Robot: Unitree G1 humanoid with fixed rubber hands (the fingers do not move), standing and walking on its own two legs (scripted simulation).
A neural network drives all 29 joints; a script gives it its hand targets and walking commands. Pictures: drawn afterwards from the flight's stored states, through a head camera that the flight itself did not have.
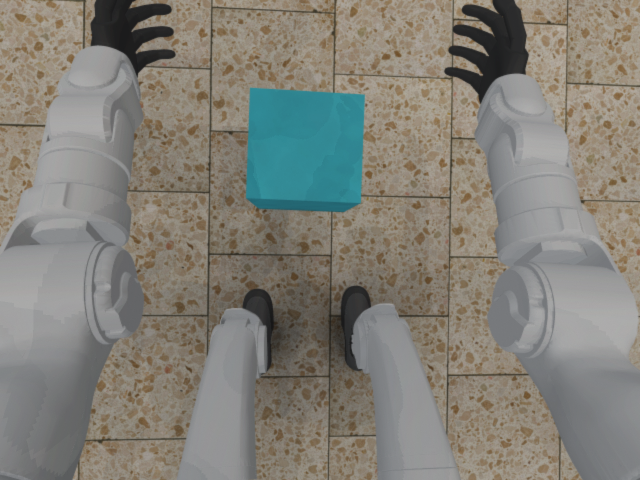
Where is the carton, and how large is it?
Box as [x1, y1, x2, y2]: [246, 88, 364, 211]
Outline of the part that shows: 250,88 246,198 259,208 344,211 359,203 361,185 364,95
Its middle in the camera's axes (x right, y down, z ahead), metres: -0.03 -0.17 +0.83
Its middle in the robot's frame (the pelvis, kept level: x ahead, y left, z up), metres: +0.53 +0.00 -0.52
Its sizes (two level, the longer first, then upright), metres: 0.210 0.200 0.250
